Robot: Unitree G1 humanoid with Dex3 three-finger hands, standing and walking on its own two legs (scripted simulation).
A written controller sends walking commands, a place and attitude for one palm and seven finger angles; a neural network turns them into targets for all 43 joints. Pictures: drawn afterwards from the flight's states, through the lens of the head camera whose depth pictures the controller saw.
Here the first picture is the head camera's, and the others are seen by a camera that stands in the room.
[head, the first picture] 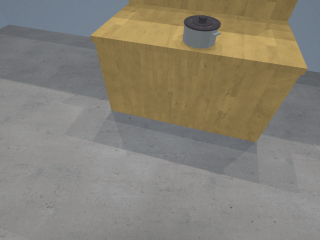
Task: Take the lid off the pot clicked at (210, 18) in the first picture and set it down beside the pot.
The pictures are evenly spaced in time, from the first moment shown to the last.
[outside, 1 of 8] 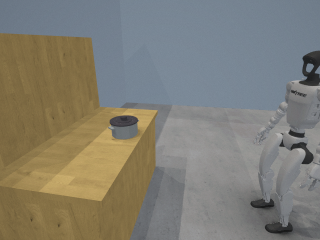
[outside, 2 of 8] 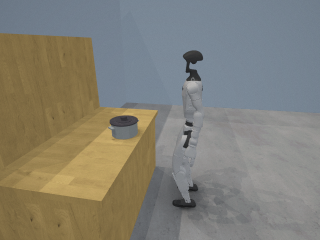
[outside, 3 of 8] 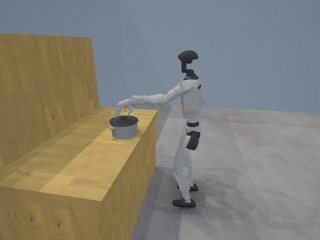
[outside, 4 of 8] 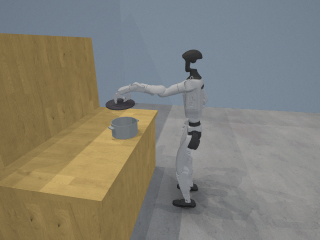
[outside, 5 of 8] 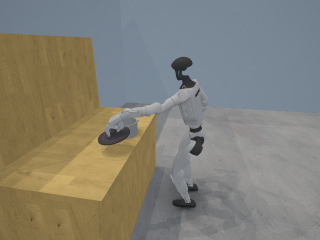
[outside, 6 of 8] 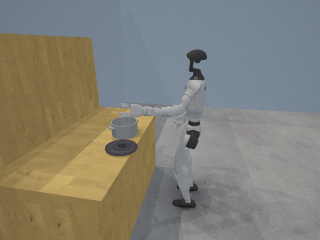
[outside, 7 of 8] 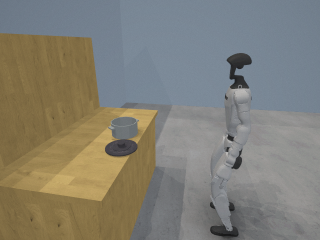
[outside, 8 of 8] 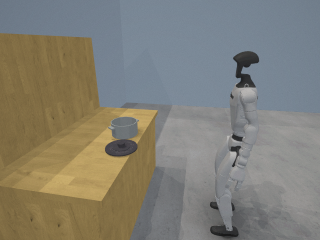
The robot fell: no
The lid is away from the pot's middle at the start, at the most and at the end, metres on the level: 0.00 0.24 0.23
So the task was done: no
